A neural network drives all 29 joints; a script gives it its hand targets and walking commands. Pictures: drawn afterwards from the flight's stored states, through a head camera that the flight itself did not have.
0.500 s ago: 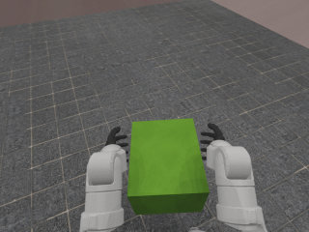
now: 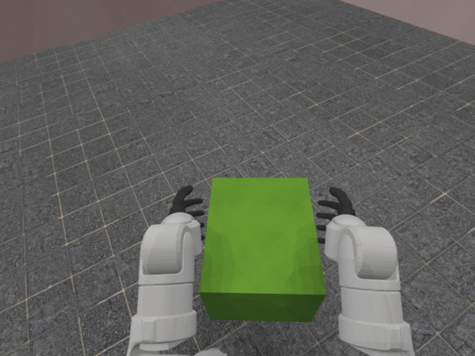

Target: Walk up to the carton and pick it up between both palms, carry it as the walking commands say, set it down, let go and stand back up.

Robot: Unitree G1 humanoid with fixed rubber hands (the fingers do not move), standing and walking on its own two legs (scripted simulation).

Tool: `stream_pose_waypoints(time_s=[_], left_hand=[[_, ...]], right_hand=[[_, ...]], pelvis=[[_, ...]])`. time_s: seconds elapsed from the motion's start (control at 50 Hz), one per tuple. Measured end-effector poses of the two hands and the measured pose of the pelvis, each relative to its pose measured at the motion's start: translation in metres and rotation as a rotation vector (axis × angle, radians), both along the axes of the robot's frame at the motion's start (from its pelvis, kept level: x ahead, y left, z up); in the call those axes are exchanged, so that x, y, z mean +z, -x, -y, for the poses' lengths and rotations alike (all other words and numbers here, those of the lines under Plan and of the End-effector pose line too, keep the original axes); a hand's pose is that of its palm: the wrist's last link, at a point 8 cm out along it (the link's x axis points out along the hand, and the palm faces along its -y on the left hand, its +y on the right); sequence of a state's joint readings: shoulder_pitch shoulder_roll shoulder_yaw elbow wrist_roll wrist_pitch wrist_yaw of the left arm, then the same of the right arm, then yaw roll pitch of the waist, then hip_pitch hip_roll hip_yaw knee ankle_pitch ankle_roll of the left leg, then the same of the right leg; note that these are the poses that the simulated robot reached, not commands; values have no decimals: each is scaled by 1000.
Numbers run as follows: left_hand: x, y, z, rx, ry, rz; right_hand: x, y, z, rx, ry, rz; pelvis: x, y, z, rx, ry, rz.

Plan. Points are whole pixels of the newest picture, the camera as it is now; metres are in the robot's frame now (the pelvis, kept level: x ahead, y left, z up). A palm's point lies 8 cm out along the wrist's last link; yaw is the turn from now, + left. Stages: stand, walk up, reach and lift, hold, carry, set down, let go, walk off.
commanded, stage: carry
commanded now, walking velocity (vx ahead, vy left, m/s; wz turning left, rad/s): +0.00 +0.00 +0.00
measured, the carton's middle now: (259, 247) +0.32 -0.02 -0.01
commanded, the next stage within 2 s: none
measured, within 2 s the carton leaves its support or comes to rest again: neither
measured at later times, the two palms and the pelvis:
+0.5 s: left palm (113, 338) +0.16 +0.17 +0.10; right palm (319, 311) +0.17 -0.08 +0.09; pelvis -0.13 +0.03 -0.01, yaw +2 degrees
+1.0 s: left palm out of the picture +0.13 +0.16 +0.09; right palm (339, 349) +0.13 -0.10 +0.09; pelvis -0.17 +0.02 -0.01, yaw +2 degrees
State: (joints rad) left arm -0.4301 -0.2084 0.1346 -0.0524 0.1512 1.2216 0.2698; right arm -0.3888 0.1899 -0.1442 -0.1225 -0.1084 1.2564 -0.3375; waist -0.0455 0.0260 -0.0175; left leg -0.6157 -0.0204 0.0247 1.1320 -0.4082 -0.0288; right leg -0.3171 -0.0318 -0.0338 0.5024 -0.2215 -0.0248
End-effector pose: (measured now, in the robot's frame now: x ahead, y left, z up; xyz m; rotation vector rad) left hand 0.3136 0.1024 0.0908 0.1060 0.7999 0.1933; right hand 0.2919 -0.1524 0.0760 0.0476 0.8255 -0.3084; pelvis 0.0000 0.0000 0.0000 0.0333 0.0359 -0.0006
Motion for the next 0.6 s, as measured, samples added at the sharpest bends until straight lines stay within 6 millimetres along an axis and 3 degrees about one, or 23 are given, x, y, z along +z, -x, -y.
stream_pose_waypoints(time_s=[0.12, 0.26, 0.36, 0.44, 0.6], left_hand=[[6, 37, -15, 17, 31, 41], [-10, 101, -64, 107, 66, 2], [-4, 133, -82, 175, 72, 0], [3, 146, -79, 187, 61, 36], [5, 166, -52, 78, 34, 20]], right_hand=[[14, 31, -15, 5, 19, 42], [13, 69, -63, 113, 78, 2], [17, 86, -82, 177, 79, 0], [18, 99, -79, 177, 57, 36], [13, 148, -51, 76, 42, 20]], pelvis=[[-4, 38, -8, 17, -4, -23], [-4, 81, -25, 37, 26, -12], [-1, 103, -29, 41, 51, -8], [-6, 120, -28, 36, 44, -9], [-6, 151, -29, 32, 39, 5]])
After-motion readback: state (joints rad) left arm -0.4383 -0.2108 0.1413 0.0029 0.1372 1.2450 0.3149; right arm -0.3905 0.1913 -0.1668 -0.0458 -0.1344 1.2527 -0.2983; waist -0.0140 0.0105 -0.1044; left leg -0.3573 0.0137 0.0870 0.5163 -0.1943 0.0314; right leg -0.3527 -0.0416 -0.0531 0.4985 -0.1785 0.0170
